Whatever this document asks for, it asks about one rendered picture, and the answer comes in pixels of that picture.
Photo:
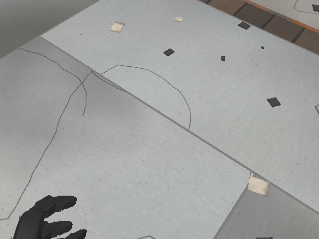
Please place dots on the robot left hand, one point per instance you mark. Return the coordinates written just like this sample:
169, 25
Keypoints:
31, 224

